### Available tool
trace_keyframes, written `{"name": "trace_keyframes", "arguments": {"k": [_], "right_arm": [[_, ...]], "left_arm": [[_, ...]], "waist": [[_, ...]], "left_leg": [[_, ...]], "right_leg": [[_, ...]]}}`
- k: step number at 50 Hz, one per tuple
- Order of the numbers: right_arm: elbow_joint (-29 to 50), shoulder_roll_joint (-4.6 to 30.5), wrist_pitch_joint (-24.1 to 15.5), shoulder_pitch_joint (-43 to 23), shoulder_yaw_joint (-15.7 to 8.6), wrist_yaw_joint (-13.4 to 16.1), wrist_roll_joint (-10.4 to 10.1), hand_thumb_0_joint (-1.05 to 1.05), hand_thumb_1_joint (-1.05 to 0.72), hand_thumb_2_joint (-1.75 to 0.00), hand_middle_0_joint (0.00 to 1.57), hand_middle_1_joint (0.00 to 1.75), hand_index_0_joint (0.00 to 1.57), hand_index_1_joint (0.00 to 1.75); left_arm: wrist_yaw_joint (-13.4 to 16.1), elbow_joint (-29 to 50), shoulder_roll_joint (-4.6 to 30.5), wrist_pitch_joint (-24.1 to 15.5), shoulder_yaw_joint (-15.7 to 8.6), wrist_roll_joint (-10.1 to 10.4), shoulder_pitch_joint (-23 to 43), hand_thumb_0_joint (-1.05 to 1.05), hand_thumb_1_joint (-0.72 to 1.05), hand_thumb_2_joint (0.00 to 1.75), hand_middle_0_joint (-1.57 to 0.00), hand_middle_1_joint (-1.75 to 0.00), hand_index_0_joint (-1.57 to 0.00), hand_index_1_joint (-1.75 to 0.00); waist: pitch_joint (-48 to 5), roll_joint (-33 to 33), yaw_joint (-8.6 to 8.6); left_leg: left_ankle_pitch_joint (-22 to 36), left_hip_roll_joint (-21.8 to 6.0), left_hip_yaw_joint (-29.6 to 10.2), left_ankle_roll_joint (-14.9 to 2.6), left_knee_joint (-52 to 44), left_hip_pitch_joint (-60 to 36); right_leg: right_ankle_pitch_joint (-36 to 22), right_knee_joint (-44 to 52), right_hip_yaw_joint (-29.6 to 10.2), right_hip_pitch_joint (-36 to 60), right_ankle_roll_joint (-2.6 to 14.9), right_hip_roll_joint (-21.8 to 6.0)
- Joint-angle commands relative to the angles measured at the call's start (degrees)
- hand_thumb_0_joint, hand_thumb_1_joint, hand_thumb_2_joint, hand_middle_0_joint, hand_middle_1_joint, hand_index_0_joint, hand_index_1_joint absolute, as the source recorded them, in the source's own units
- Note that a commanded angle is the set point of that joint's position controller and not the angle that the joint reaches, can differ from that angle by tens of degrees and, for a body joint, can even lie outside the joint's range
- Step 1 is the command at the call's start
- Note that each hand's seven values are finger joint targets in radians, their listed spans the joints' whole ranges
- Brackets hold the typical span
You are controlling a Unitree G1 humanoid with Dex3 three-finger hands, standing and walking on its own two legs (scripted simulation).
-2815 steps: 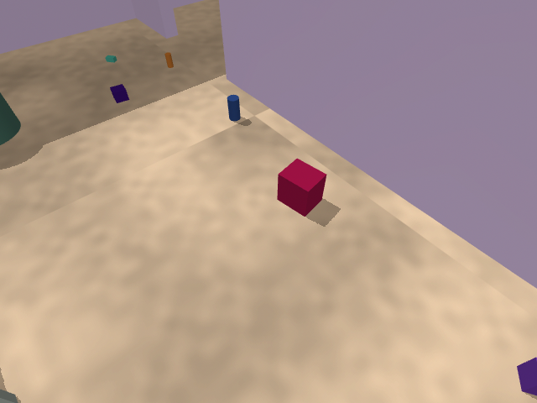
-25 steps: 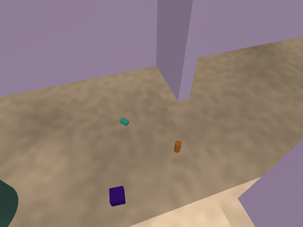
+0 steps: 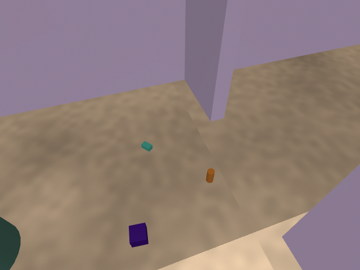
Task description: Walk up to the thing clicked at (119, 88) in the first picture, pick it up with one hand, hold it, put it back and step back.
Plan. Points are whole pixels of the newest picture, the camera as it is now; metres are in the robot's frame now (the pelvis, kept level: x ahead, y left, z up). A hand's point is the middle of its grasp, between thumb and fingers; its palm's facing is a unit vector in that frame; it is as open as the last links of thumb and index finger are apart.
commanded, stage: stand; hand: left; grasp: from above
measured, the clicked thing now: (138, 234) +0.44 +0.22 -0.74
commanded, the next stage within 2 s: step back in 0.06 s
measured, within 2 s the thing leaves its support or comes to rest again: neither
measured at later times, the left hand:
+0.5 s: hand out of the picture +0.08 +0.32 -0.18, palm faces -0.02 -0.93 -0.36, open 7.3 cm
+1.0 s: hand out of the picture -0.08 +0.31 -0.15, palm faces -0.07 -0.91 -0.41, open 7.4 cm
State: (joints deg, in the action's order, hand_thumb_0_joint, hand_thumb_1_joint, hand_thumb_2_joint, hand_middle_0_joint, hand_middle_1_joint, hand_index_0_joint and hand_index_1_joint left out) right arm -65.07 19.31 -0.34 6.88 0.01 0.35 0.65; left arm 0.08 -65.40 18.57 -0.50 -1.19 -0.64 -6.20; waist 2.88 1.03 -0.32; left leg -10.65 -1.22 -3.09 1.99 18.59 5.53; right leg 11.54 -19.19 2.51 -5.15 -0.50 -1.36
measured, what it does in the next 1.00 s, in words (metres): walks backwards: right foot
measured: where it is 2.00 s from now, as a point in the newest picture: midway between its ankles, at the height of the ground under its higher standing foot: outside the picture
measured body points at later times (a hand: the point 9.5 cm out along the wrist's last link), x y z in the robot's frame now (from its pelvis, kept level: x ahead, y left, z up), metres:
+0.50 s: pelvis -0.07 +0.06 -0.02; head +0.01 +0.09 +0.42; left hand +0.08 +0.37 -0.16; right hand +0.00 -0.26 -0.13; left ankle -0.04 +0.15 -0.75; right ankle -0.09 -0.09 -0.67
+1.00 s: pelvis -0.19 +0.05 -0.02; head -0.14 +0.03 +0.43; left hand -0.08 +0.35 -0.12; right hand -0.12 -0.28 -0.14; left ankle -0.19 +0.18 -0.68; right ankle -0.18 -0.07 -0.75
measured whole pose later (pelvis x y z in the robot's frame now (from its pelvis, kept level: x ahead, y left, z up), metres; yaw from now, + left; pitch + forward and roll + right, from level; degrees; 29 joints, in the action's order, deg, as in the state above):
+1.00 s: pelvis -0.19 +0.05 -0.02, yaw -5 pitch -2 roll +2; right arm -50.4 23.3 2.5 9.9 -2.8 1.1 -0.4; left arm 0.3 -48.0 19.7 2.7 -4.1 -2.1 -11.1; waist 8.3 1.0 -0.9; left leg -27.5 7.1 -6.5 0.6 62.6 25.5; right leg 16.8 -34.5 -1.7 -15.5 1.0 -1.0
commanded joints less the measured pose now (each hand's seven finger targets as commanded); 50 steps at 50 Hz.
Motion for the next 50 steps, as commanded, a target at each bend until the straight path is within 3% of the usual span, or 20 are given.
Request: {"name": "trace_keyframes", "arguments": {"k": [1, 2, 3, 6, 8, 10, 15, 16, 17, 18, 19, 23, 30, 36, 39, 40, 41, 42, 45, 50], "right_arm": [[3.1, 11.5, -1.2, -2.1, -2.2, 0.6, 0.2, 0.0, -0.9, -0.9, 0.2, 0.3, 0.2, 0.3], [3.1, 11.6, -1.3, -2.0, -2.2, 0.6, 0.1, 0.0, -0.9, -0.9, 0.2, 0.3, 0.2, 0.3], [4.6, 14.6, -0.2, -4.5, -3.2, 0.1, -0.3, 0.0, -0.9, -0.9, 0.2, 0.3, 0.2, 0.3], [6.8, 12.3, 0.8, -1.5, -3.4, 0.1, -1.3, 0.0, -0.9, -0.9, 0.2, 0.3, 0.2, 0.3], [8.5, 12.2, 2.0, -0.7, -4.2, -0.1, -1.0, 0.0, -0.9, -0.9, 0.2, 0.3, 0.2, 0.3], [9.8, 12.6, 2.8, 2.5, -4.8, -0.4, -0.7, 0.0, -0.9, -0.9, 0.2, 0.3, 0.2, 0.3], [10.5, 12.3, 1.9, 6.0, -5.4, -0.5, 0.1, 0.0, -0.9, -0.9, 0.2, 0.3, 0.2, 0.3], [11.2, 13.7, 1.6, 5.5, -6.1, -0.4, 1.1, 0.0, -0.9, -0.9, 0.2, 0.3, 0.2, 0.3], [12.4, 18.6, 1.1, 4.7, -7.3, -0.2, 2.2, 0.0, -0.9, -0.9, 0.2, 0.3, 0.2, 0.3], [12.9, 21.4, 0.8, 4.4, -7.5, -0.1, 1.6, 0.0, -0.9, -0.9, 0.2, 0.3, 0.2, 0.3], [14.0, 22.7, 0.7, 3.3, -7.9, 0.1, 0.9, 0.0, -0.9, -0.9, 0.2, 0.3, 0.2, 0.3], [16.6, 15.5, 0.5, -1.6, -6.4, 1.7, 1.2, 0.0, -0.9, -0.9, 0.2, 0.3, 0.2, 0.3], [18.0, 15.9, 0.5, 3.6, -7.0, 2.0, 0.6, 0.0, -0.9, -0.9, 0.2, 0.3, 0.2, 0.3], [20.2, 17.2, 0.9, 0.6, -7.0, 1.4, 0.9, 0.0, -0.9, -0.9, 0.2, 0.3, 0.2, 0.3], [20.6, 17.0, 1.6, -1.9, -6.7, 1.0, 0.2, 0.0, -0.9, -0.9, 0.2, 0.3, 0.2, 0.3], [20.5, 15.0, 1.7, -1.1, -6.0, 0.9, -0.2, 0.0, -0.9, -0.9, 0.2, 0.3, 0.2, 0.3], [21.4, 12.5, 1.6, -3.6, -5.6, 0.9, -0.6, 0.0, -0.9, -0.9, 0.2, 0.3, 0.2, 0.3], [20.6, 14.0, 2.0, -3.9, -6.3, 1.3, -0.3, 0.0, -0.9, -0.9, 0.2, 0.3, 0.2, 0.3], [18.0, 13.6, 1.7, 3.3, -6.0, 1.2, -1.2, 0.0, -0.9, -0.9, 0.2, 0.3, 0.2, 0.3], [19.3, 13.0, 1.3, 3.6, -5.0, 1.5, -0.8, 0.0, -0.9, -0.9, 0.2, 0.3, 0.2, 0.3]], "left_arm": [[0.7, 3.2, 12.4, -1.2, -2.4, 0.1, 1.9, 0.0, 0.9, 0.9, -0.2, -0.3, -0.2, -0.3], [0.7, 3.1, 12.3, -1.2, -2.4, 0.0, 1.6, 0.0, 0.9, 0.9, -0.2, -0.3, -0.2, -0.3], [1.1, 4.2, 16.8, -0.7, -5.0, 1.1, 1.2, 0.0, 0.9, 0.9, -0.2, -0.3, -0.2, -0.3], [1.6, 7.4, 17.4, -0.4, -5.9, 1.3, 0.6, 0.0, 0.9, 0.9, -0.2, -0.3, -0.2, -0.3], [1.7, 10.7, 17.9, -0.1, -6.1, 0.3, 3.3, 0.0, 0.9, 0.9, -0.2, -0.3, -0.2, -0.3], [1.9, 13.4, 18.1, 0.2, -6.4, -0.7, 5.5, 0.0, 0.9, 0.9, -0.2, -0.3, -0.2, -0.3], [1.8, 16.8, 16.4, 1.8, -5.3, -0.4, 7.1, 0.0, 0.9, 0.9, -0.2, -0.3, -0.2, -0.3], [1.7, 17.2, 14.9, 2.5, -5.1, 0.1, 5.7, 0.0, 0.9, 0.9, -0.2, -0.3, -0.2, -0.3], [1.8, 18.1, 11.4, 3.1, -4.5, 0.9, 3.8, 0.0, 0.9, 0.9, -0.2, -0.3, -0.2, -0.3], [2.5, 17.5, 12.0, 3.7, -4.8, 0.7, 2.6, 0.0, 0.9, 0.9, -0.2, -0.3, -0.2, -0.3], [3.1, 17.1, 12.6, 3.9, -4.8, 0.5, 2.0, 0.0, 0.9, 0.9, -0.2, -0.3, -0.2, -0.3], [2.8, 16.1, 14.4, 3.5, -5.1, 0.8, -1.9, 0.0, 0.9, 0.9, -0.2, -0.3, -0.2, -0.3], [1.8, 19.0, 13.7, 3.0, -5.8, 0.0, -0.5, 0.0, 0.9, 0.9, -0.2, -0.3, -0.2, -0.3], [0.7, 18.2, 12.9, 2.6, -6.3, -0.2, -6.9, 0.0, 0.9, 0.9, -0.2, -0.3, -0.2, -0.3], [0.4, 16.0, 12.9, 2.0, -6.8, -0.9, -13.2, 0.0, 0.9, 0.9, -0.2, -0.3, -0.2, -0.3], [0.5, 16.9, 15.8, 1.8, -7.6, -1.7, -12.3, 0.0, 0.9, 0.9, -0.2, -0.3, -0.2, -0.3], [0.2, 18.7, 20.8, 1.8, -8.8, -1.0, -9.3, 0.0, 0.9, 0.9, -0.2, -0.3, -0.2, -0.3], [0.4, 21.3, 23.6, 1.4, -9.0, -1.8, -4.9, 0.0, 0.9, 0.9, -0.2, -0.3, -0.2, -0.3], [1.4, 23.9, 17.4, 0.9, -7.5, -1.2, 3.8, 0.0, 0.9, 0.9, -0.2, -0.3, -0.2, -0.3], [1.7, 24.8, 15.3, 1.5, -6.9, -1.7, -1.8, 0.0, 0.9, 0.9, -0.2, -0.3, -0.2, -0.3]], "waist": [[-2.6, -1.6, -0.1], [-2.7, -1.5, 0.07], [3.3, -2.0, 0.08], [-4.4, -5.3, 0.76], [-5.6, -10.8, 0.96], [-5.7, -11.2, 2.22], [-5.7, -8.8, 2.69], [-4.6, -2.8, 2.27], [-4.6, 9.5, 1.35], [-5.5, 8.3, 1.47], [-7.4, 11.2, 2.49], [-6.8, 6.8, -1.23], [-5.4, 5.5, 2.94], [-9.4, 7.4, 1.28], [-9.0, 5.4, -1.74], [-6.5, -1.5, -1.02], [-1.6, -14.1, -2.05], [0.9, -16.9, -2.77], [1.1, -8.8, 2.7], [-2.6, -10.6, -1.48]], "left_leg": [[7.9, -5.3, -3.4, -2.67, -2.8, 2.1], [8.1, -5.4, -3.3, -2.69, -2.6, 1.0], [16.9, -3.8, -3.5, -3.97, 4.8, 6.3], [14.7, 0.4, 0.2, -3.53, 16.7, 7.1], [-12.7, 4.5, 0.9, -3.62, 29.4, 10.0], [-20.6, 2.6, -2.7, -4.79, 35.4, 11.8], [-1.5, 2.2, 2.7, -3.81, 11.5, 8.8], [13.6, -1.1, -2.1, -4.52, 5.7, 6.8], [29.0, -12.9, -18.4, -8.4, 2.7, 2.7], [39.4, -16.3, -20.5, -11.88, 4.5, 3.8], [36.0, -19.3, -25.0, -14.62, 3.1, 4.4], [30.7, -12.2, -11.3, -13.78, 8.1, -1.2], [28.9, -15.2, -11.9, -17.47, 8.1, -4.9], [15.6, -14.7, -10.9, -14.97, 7.5, -0.3], [6.8, -10.9, -7.0, -9.39, 10.7, 10.4], [-1.8, -6.8, -4.9, -5.77, 15.0, 18.3], [-15.6, 4.3, 1.7, -2.2, 25.9, 24.0], [-24.4, 6.7, -2.0, -1.25, 41.3, 20.3], [-16.4, 8.8, -6.6, -1.85, 50.5, 20.2], [-19.3, 5.8, -2.2, -0.79, 35.4, 21.8]], "right_leg": [[-6.2, 3.8, -5.0, 1.1, 1.43, -6.1], [-6.3, 3.8, -5.0, 0.0, 1.42, -6.0], [-18.7, -0.5, -6.3, -3.1, 2.1, -6.1], [-29.5, -2.5, -9.2, 0.0, 7.9, -10.8], [-29.2, -0.9, -14.9, -3.1, 13.74, -18.0], [-28.9, -4.1, -13.9, -6.2, 15.79, -19.8], [-20.8, -15.5, -7.2, -6.0, 8.3, -11.8], [-13.0, -21.2, -5.2, -9.1, 5.5, -7.1], [8.1, -32.3, -3.8, -18.3, 2.68, 3.0], [27.2, -40.6, -10.4, -19.5, 2.26, 7.4], [29.0, -46.1, -14.4, -20.1, 2.56, 8.4], [18.0, -51.9, -14.0, -24.5, 1.5, 6.3], [19.5, -41.0, -11.0, -22.7, -1.17, 5.0], [15.9, -24.2, -5.4, -13.1, 0.76, 2.3], [3.0, -8.5, -4.4, -1.8, 3.72, 1.6], [5.9, -4.5, -14.4, -0.9, 6.28, -4.2], [5.3, 1.5, -29.2, -7.5, 13.51, -15.0], [1.0, 3.9, -36.4, -17.9, 20.07, -22.9], [-16.8, -3.0, -17.2, -14.9, 13.69, -12.6], [-21.4, -7.7, -15.0, -0.2, 12.89, -12.3]]}}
